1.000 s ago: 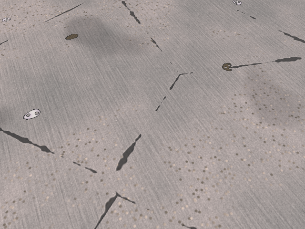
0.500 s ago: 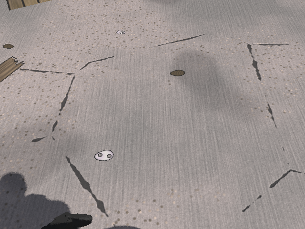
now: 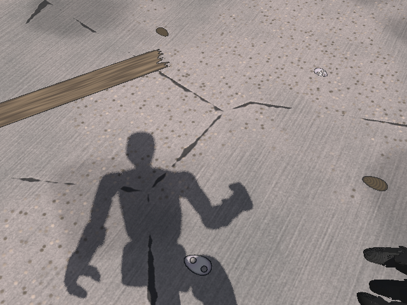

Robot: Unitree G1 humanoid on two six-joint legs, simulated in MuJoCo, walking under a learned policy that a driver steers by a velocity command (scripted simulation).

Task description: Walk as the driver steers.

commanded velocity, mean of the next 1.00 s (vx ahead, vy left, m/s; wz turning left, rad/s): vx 0.08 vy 0.00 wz -0.74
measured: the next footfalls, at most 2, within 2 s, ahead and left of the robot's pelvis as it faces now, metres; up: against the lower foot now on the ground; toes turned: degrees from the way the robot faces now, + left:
left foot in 0.08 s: +0.25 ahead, +0.10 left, +0.00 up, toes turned -5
right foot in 0.48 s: +0.19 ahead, -0.17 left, +0.00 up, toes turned -26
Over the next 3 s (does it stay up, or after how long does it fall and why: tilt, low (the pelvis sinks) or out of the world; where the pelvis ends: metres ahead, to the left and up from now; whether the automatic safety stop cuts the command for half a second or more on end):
stays up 0.85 -0.49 -0.02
